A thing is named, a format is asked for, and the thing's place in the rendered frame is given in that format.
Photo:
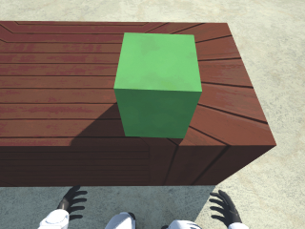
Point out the robot left hand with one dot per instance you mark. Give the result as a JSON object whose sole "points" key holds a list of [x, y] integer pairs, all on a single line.
{"points": [[69, 199]]}

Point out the robot left thigh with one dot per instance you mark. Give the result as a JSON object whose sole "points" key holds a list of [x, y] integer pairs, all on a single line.
{"points": [[121, 221]]}

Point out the robot left forearm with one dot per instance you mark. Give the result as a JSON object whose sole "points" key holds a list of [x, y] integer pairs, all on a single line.
{"points": [[57, 219]]}

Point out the robot right hand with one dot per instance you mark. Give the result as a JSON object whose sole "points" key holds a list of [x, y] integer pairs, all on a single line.
{"points": [[229, 211]]}

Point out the carton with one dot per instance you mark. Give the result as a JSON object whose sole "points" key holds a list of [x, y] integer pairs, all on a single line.
{"points": [[157, 84]]}

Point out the pedestal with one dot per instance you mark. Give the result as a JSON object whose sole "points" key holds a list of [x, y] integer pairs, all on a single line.
{"points": [[60, 124]]}

